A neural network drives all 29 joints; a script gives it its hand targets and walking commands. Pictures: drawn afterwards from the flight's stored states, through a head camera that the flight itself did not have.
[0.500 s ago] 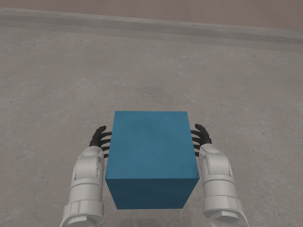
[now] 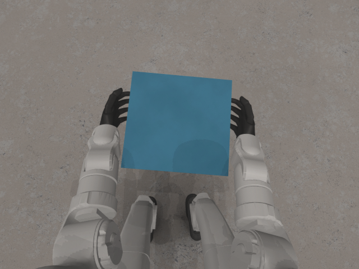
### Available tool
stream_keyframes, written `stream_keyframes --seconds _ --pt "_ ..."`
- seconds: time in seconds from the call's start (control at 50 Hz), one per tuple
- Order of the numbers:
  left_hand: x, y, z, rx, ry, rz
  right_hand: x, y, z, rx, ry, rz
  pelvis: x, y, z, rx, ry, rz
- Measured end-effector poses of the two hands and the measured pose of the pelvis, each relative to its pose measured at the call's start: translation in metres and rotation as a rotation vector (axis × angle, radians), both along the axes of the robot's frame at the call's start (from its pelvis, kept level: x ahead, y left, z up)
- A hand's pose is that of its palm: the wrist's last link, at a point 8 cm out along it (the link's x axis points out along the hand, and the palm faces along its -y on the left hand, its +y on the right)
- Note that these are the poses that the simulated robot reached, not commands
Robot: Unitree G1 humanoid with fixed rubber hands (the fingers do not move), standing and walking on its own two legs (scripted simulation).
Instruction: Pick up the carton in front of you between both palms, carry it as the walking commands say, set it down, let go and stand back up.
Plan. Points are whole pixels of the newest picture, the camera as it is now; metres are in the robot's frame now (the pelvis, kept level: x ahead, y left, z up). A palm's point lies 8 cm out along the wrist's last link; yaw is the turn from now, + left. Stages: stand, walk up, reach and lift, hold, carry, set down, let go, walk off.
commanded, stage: set down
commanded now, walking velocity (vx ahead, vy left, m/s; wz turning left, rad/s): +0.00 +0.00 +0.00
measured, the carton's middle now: (177, 132) +0.39 -0.01 -0.15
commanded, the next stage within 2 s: none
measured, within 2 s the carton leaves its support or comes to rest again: rests again in 1.86 s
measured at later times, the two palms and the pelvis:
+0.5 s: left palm (127, 120) +0.45 +0.13 -0.22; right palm (230, 129) +0.41 -0.17 -0.21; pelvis -0.01 +0.01 -0.13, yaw -1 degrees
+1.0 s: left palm (139, 122) +0.48 +0.11 -0.38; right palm (220, 132) +0.44 -0.18 -0.37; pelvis -0.04 +0.01 -0.25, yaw -1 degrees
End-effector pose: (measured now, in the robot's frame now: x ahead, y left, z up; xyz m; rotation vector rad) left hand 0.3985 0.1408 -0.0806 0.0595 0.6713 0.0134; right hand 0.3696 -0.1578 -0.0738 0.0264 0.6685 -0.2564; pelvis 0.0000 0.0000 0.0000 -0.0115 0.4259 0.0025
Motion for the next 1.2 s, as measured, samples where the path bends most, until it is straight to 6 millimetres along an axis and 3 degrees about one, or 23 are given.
stream_keyframes --seconds 0.28,0.52,0.82,1.2 --pt "0.033 -0.007 -0.065 -0.036 0.011 0.013 0.028 -0.007 -0.065 0.025 0.0 -0.035 0.005 0.01 -0.069 -0.002 0.222 -0.01" --pt "0.049 -0.013 -0.147 -0.028 0.015 0.003 0.043 -0.013 -0.146 0.014 0.006 -0.039 -0.008 0.012 -0.132 -0.007 0.336 -0.004" --pt "0.071 -0.022 -0.242 -0.021 0.026 -0.016 0.059 -0.021 -0.243 0.021 0.017 -0.054 -0.03 0.009 -0.21 -0.006 0.365 -0.005" --pt "0.101 -0.031 -0.36 0.009 0.062 -0.056 0.08 -0.029 -0.364 0.013 0.059 -0.062 -0.042 0.006 -0.291 -0.009 0.346 -0.006"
